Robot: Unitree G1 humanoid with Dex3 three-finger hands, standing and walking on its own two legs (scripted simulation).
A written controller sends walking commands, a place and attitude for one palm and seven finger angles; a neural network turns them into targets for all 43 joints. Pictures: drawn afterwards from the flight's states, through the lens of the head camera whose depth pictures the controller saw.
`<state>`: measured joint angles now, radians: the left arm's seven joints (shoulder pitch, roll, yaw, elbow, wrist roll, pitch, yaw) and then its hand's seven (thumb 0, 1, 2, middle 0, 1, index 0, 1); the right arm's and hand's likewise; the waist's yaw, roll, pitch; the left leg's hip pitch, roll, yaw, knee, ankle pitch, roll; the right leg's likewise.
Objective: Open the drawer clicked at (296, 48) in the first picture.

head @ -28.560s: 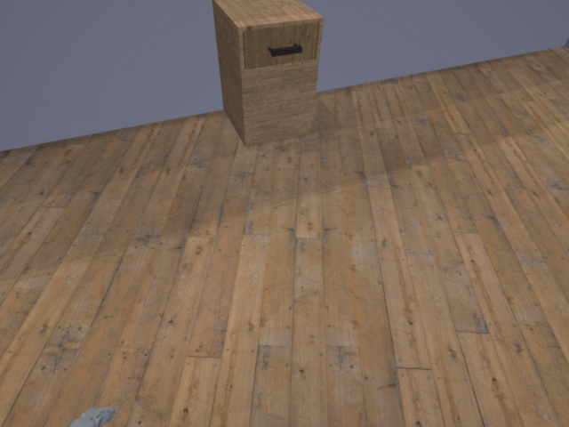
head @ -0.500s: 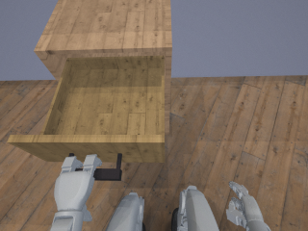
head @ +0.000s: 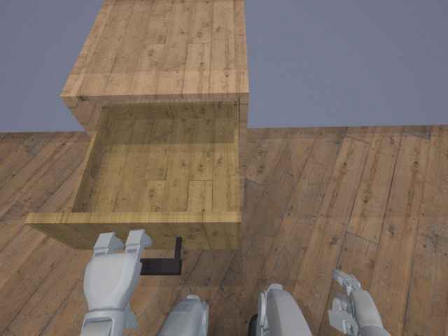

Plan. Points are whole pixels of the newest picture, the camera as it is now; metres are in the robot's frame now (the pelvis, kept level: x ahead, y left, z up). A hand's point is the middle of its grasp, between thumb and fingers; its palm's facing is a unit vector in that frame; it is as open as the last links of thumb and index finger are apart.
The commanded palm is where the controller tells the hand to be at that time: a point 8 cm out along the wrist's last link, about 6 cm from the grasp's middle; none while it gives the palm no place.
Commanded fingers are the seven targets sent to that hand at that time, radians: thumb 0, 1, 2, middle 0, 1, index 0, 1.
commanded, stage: lift the hand off the handle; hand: left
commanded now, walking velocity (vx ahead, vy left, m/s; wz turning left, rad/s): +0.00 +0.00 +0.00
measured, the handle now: (142, 254) +0.28 +0.18 -0.09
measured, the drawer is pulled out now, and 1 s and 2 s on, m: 0.30 0.30 0.30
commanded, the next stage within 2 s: draw the hand back to the body in 1.86 s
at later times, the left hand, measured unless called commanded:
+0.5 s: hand (123, 273) +0.23 +0.19 -0.03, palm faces -0.08 -0.10 -0.99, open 13.7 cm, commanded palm +0.21 +0.19 +0.02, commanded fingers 0.00 -0.50 0.30 -0.30 -1.20 -0.30 -1.20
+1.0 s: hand (112, 269) +0.23 +0.20 +0.01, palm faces -0.05 -0.12 -0.99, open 13.8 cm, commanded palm +0.21 +0.19 +0.06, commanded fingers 0.00 -0.50 0.30 -0.30 -1.20 -0.30 -1.20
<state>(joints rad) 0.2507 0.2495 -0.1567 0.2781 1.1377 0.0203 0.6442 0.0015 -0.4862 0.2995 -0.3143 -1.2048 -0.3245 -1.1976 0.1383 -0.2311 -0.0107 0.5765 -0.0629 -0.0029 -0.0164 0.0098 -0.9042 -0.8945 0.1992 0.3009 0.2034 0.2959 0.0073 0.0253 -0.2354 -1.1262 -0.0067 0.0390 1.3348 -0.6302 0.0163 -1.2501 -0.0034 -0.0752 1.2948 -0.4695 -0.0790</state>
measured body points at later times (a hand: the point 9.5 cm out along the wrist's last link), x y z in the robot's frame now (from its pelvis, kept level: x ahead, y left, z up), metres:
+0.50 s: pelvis +0.02 +0.00 +0.03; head +0.10 -0.03 +0.47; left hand +0.23 +0.19 +0.02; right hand +0.20 -0.23 -0.09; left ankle +0.00 +0.11 -0.61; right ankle +0.07 -0.08 -0.61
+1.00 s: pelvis +0.02 +0.00 +0.05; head +0.08 -0.03 +0.49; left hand +0.23 +0.20 +0.06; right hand +0.21 -0.23 -0.06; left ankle +0.00 +0.11 -0.61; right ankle +0.07 -0.08 -0.61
